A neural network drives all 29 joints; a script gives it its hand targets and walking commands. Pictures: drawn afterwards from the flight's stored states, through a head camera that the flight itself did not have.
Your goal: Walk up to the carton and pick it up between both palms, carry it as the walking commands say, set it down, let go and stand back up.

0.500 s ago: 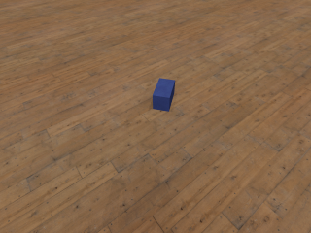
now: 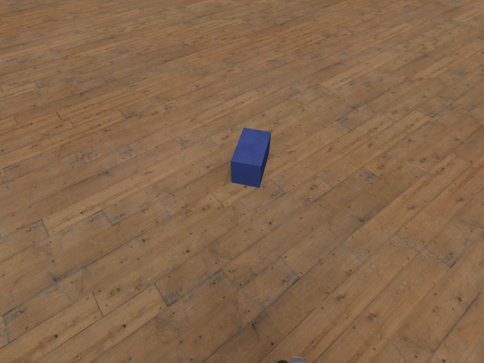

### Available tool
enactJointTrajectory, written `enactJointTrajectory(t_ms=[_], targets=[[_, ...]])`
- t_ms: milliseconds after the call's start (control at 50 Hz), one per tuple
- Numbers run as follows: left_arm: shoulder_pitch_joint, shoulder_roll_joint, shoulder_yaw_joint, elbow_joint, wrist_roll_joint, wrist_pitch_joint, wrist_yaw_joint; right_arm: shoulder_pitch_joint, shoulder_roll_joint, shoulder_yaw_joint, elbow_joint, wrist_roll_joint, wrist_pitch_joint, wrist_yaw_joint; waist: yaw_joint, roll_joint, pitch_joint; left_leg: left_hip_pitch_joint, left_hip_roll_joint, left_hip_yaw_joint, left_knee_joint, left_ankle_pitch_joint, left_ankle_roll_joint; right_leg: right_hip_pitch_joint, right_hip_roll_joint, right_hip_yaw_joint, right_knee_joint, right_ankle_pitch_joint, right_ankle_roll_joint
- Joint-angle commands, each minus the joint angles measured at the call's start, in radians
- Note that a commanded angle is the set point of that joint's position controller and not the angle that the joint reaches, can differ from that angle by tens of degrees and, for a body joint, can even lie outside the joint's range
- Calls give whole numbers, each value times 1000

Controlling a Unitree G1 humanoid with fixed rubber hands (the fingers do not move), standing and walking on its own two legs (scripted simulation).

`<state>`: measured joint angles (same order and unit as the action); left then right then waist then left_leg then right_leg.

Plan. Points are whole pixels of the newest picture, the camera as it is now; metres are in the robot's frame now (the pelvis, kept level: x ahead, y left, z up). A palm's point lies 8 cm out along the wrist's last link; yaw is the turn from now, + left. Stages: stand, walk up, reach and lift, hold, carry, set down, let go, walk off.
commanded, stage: walk up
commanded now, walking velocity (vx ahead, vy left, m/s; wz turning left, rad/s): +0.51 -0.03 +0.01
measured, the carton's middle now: (251, 157) +1.23 -0.03 -0.67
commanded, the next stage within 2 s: none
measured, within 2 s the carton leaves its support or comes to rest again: neither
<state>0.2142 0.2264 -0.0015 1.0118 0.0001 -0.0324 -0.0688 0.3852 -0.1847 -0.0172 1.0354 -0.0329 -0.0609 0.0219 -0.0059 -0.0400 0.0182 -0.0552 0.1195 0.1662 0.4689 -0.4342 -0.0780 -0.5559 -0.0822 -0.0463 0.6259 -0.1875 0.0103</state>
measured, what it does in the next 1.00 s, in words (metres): walks ahead: right foot, then left foot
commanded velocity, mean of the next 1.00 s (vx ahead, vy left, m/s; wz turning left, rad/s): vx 0.51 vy -0.02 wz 0.01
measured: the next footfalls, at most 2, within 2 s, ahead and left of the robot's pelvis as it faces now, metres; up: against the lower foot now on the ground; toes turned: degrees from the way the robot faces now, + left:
right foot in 0.02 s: +0.17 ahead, -0.12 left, +0.00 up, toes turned -5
left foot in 0.52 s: +0.32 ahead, +0.16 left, +0.00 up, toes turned +10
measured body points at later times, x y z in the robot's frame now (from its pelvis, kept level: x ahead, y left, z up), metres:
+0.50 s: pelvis +0.21 +0.01 +0.02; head +0.22 +0.02 +0.47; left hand +0.23 +0.25 -0.14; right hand +0.27 -0.23 -0.13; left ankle +0.26 +0.15 -0.71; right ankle +0.13 -0.12 -0.72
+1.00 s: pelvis +0.41 -0.04 -0.01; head +0.44 -0.05 +0.44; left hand +0.47 +0.20 -0.15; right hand +0.40 -0.27 -0.17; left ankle +0.28 +0.14 -0.70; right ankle +0.52 -0.15 -0.72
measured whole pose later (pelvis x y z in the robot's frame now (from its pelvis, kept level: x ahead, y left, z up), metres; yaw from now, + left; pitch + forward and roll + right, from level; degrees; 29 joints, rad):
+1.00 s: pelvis +0.41 -0.04 -0.01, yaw +0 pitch +0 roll +2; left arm 0.21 0.20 0.00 1.01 0.00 -0.06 -0.05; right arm 0.34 -0.18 -0.02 1.04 -0.04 -0.05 0.01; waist -0.01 0.00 0.06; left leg -0.11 0.15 0.14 0.68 -0.48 -0.07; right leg -0.50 -0.07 -0.07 0.66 -0.15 -0.01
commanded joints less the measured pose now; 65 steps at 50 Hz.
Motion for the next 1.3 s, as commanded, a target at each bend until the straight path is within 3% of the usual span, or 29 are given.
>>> enactJointTrajectory(t_ms=[0,20,40,60,80,100,180,380,440,480,500,520,540,560,600,640,780,860,900,920,940,960,980,1000,1020,1040,1080,1120,1280], targets=[[316,180,77,46,46,-51,45,-63,-199,-71,-79,-11,-7,-8,145,-84,-241,-191,83,-2,460,296,104,578,-64,48,-131,-110,-69],[400,276,104,65,45,-54,58,-48,-110,-40,-133,9,-1,-2,165,-439,-210,-464,-100,-39,702,-154,65,669,-288,550,-398,-352,-85],[370,287,101,51,30,-42,59,-58,-99,-43,-128,8,8,-4,131,-375,-148,-515,-65,-158,807,-154,83,569,-329,704,-524,-565,-86],[279,260,92,28,30,-42,60,-68,-117,-51,-100,3,11,-3,95,-227,-62,-517,-28,-174,859,-58,86,480,-327,682,-529,-599,-120],[220,223,85,14,30,-45,60,-114,-127,-62,-86,3,18,-5,72,-69,33,-537,-1,-158,862,34,79,402,-308,630,-520,-478,-135],[161,186,81,7,28,-46,63,-142,-127,-68,-91,3,29,-1,49,-6,80,-529,24,-154,822,95,75,342,-272,533,-513,-386,-121],[155,138,74,28,25,-61,65,-159,-108,-62,-92,1,54,5,34,-73,86,-467,39,-130,698,173,58,324,-207,313,-497,-232,-94],[210,159,82,51,32,-58,70,-359,-75,-30,-155,9,31,28,98,-79,121,-546,42,-90,279,135,-4,548,-255,240,-493,-67,-174],[131,162,82,40,18,-41,64,-279,-77,-23,-126,13,6,23,40,-185,39,-288,-17,-29,67,121,14,481,-142,81,-379,58,-156],[82,144,74,39,6,-36,60,-31,-125,-46,-39,2,-15,1,-69,-51,-99,59,-27,-11,-63,261,38,340,-61,1,-107,176,-106],[56,114,63,14,8,-44,58,126,-193,-71,7,-11,-26,-12,-129,151,-190,233,99,-187,-111,220,88,183,1,-36,173,89,-71],[-6,49,51,-46,10,-49,54,231,-286,-96,17,-24,-32,-22,-151,444,-178,324,345,-542,-262,222,161,-76,101,-70,433,-310,-26],[-27,63,57,-65,9,-44,56,278,-268,-77,6,-15,-24,-17,-141,370,-137,301,362,-656,-276,179,217,-116,51,33,533,-336,-18],[-52,45,52,-59,15,-45,54,230,-210,-60,-4,-17,-25,-16,-119,266,-85,251,347,-598,-249,236,227,-169,16,62,577,-248,-18],[-12,45,60,-15,11,-31,48,183,-190,-72,-16,-4,-29,-31,-83,122,-106,241,312,-430,-131,649,174,-189,-7,82,609,-146,3],[-12,34,57,-27,21,-16,35,162,-166,-65,-14,4,-37,-40,-67,167,-149,225,291,-327,-107,797,184,-162,-26,72,578,-112,23],[-154,19,38,-106,36,5,-8,102,-154,-82,-26,13,-24,-46,-57,189,-27,113,285,-169,-258,379,185,-165,-74,42,201,30,45],[-102,42,23,-100,27,-20,-7,-23,-178,-78,-34,6,-24,-23,-11,314,-58,3,177,-18,-228,156,153,125,-45,-49,-22,10,10],[-7,72,31,-61,29,-29,11,-54,-203,-81,-37,4,-14,-19,27,248,-70,-37,176,-30,-152,141,146,243,-25,-99,-76,24,1],[69,89,39,-28,29,-36,23,-57,-202,-78,-45,0,-9,-15,51,152,-86,-66,153,-32,-28,168,138,329,-4,-104,-113,18,-8],[220,123,64,27,34,-48,39,-48,-180,-68,-51,-13,-5,-14,101,5,-172,-164,106,-32,244,191,122,531,-16,-45,-134,-37,-36],[368,214,95,73,44,-57,53,-70,-117,-45,-113,-18,-5,-4,162,-352,-199,-385,-22,-21,550,-98,84,631,-217,299,-307,-305,-53],[403,292,104,64,33,-49,59,-40,-84,-33,-127,6,8,-5,158,-447,-159,-548,-94,-115,729,-193,72,636,-373,694,-536,-561,-79],[340,282,94,47,32,-45,62,-42,-107,-47,-86,-4,18,-7,107,-224,-91,-535,-42,-192,791,-89,72,536,-397,729,-548,-625,-80],[263,247,88,36,27,-43,64,-65,-125,-58,-72,-1,22,-4,70,-96,1,-538,-7,-183,799,18,69,459,-360,666,-536,-525,-98],[167,197,82,25,25,-46,64,-111,-123,-61,-70,-1,26,1,42,-56,77,-523,28,-166,772,96,67,365,-299,517,-523,-429,-102],[115,137,77,18,27,-50,66,-134,-101,-53,-72,0,44,4,21,-77,104,-463,34,-138,698,144,69,309,-219,355,-512,-307,-71],[163,133,75,39,22,-59,65,-129,-89,-46,-58,2,52,3,25,-81,79,-442,30,-122,646,170,57,363,-218,292,-484,-154,-74],[241,153,81,55,26,-61,77,-272,-80,-40,-88,8,60,13,80,-89,81,-533,26,-88,441,124,7,557,-275,227,-442,165,-158]])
